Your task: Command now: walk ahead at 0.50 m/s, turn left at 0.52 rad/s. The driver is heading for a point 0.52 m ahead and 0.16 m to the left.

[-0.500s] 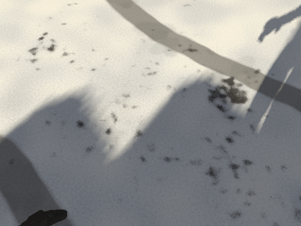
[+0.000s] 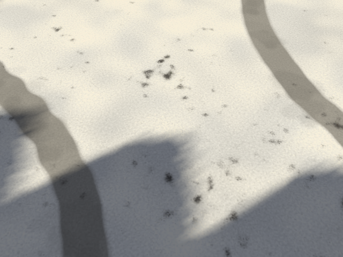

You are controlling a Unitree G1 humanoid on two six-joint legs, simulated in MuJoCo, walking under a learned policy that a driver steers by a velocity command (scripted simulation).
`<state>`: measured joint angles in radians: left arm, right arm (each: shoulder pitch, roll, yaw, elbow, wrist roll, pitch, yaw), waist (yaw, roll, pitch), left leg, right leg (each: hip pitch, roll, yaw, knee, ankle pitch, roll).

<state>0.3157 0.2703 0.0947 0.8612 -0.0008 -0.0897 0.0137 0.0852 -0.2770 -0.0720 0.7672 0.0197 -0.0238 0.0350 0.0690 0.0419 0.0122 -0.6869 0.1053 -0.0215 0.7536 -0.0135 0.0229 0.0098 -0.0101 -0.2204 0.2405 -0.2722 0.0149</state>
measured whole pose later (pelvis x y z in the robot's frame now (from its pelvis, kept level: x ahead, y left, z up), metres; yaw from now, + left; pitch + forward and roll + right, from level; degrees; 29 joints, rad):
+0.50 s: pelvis +0.26 +0.07 +0.01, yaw +17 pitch +3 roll -1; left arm 0.00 0.27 0.06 0.71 0.00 -0.10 -0.01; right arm 0.34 -0.27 -0.08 0.76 0.02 -0.04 -0.01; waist -0.08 -0.04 0.02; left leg -0.13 -0.11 -0.14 0.36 -0.26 0.09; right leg -0.64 -0.05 0.09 0.60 0.04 0.05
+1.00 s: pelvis +0.44 +0.09 -0.01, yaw +25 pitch +1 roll -2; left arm 0.17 0.23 0.03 0.84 0.01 -0.04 -0.02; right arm 0.16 -0.26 -0.05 0.69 -0.02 0.03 -0.03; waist 0.02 0.02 0.03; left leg -0.32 0.04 -0.07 0.52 -0.21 -0.03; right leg -0.28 0.03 -0.04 0.49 -0.21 -0.02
